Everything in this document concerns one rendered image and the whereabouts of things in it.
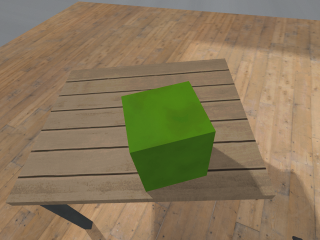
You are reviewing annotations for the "table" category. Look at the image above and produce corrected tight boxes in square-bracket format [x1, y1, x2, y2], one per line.
[5, 58, 276, 230]

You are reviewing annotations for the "carton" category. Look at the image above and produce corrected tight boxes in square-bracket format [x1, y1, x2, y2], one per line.
[121, 81, 216, 192]

